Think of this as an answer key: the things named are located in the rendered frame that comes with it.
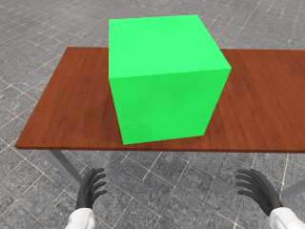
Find carton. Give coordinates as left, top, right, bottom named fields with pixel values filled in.
left=109, top=14, right=232, bottom=145

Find robot right hand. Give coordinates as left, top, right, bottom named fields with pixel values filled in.
left=235, top=168, right=284, bottom=217

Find table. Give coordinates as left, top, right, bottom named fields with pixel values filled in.
left=14, top=47, right=305, bottom=198

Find robot right forearm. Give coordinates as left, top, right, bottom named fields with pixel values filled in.
left=269, top=207, right=305, bottom=229

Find robot left hand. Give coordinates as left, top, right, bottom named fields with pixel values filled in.
left=75, top=168, right=107, bottom=210

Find robot left forearm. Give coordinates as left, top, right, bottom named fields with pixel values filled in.
left=65, top=208, right=96, bottom=229

